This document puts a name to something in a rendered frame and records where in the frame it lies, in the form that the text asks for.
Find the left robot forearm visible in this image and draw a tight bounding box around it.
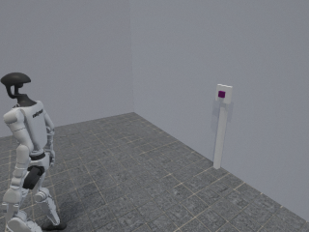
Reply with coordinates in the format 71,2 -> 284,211
10,145 -> 31,189

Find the robot left hand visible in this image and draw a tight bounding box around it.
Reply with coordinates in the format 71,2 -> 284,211
1,188 -> 22,215

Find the humanoid robot torso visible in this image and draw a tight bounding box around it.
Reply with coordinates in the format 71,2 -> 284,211
11,103 -> 50,176

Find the left robot shin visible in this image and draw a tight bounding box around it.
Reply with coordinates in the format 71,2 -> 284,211
6,217 -> 42,232

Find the robot right hand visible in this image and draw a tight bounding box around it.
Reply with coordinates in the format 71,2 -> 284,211
44,150 -> 55,168

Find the button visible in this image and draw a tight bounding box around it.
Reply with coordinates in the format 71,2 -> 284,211
218,91 -> 226,98

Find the right robot forearm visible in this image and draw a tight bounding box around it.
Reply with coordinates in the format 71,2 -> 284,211
44,129 -> 55,152

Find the panel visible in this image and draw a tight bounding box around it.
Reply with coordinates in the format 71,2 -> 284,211
213,84 -> 233,169

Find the left robot upper arm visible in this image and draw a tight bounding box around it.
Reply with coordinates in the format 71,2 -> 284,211
3,108 -> 34,154

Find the right robot upper arm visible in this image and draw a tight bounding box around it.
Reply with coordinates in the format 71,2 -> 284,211
35,101 -> 54,133

